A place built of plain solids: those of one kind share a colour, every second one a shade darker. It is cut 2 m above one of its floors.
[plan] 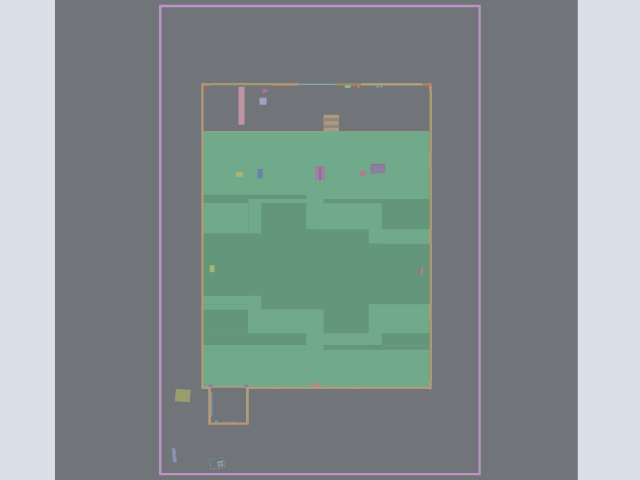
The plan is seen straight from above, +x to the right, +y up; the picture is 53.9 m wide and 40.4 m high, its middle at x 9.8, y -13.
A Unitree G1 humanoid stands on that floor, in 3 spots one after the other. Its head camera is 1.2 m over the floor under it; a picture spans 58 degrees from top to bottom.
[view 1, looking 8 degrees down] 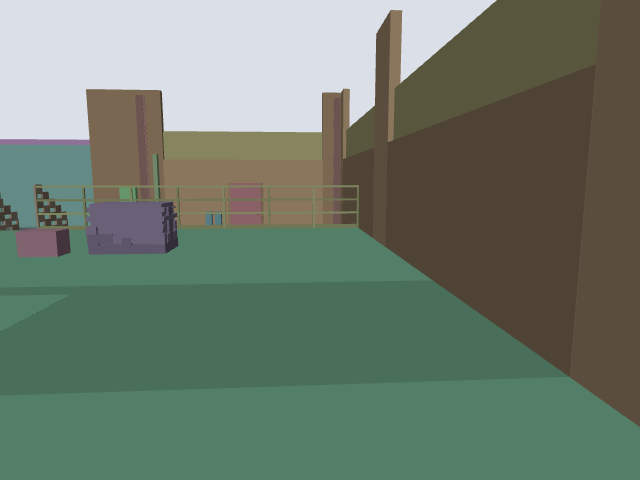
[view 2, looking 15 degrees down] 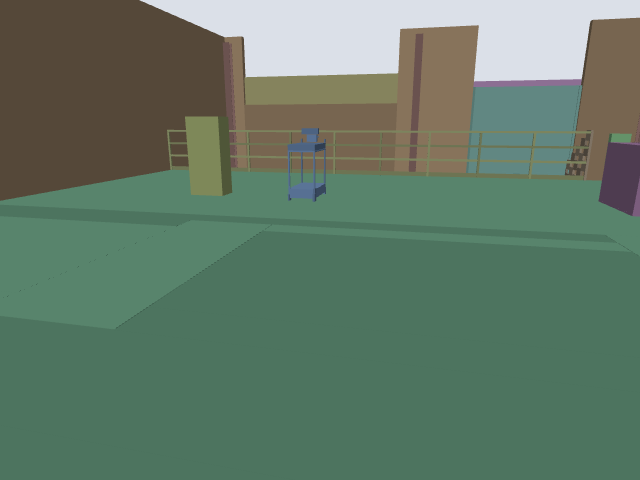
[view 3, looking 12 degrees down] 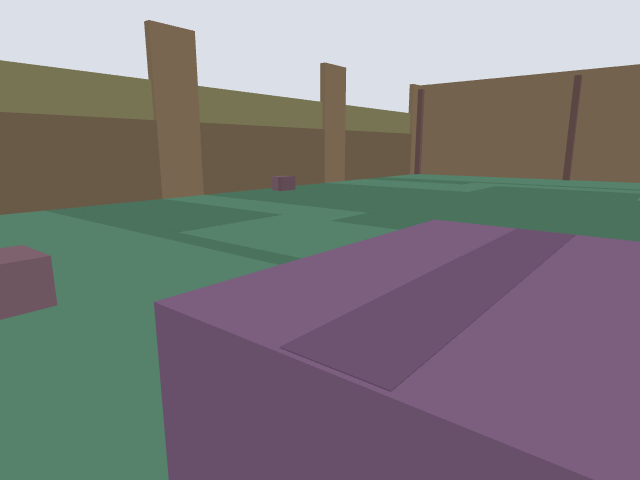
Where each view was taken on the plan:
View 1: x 17.30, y -14.50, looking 86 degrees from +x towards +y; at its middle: raised_floor_bank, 8.62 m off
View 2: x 6.60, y -14.50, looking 103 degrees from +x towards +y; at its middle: raised_floor_bank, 4.64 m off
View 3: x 9.50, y -6.40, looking -51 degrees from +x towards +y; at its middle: raised_floor_bank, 5.77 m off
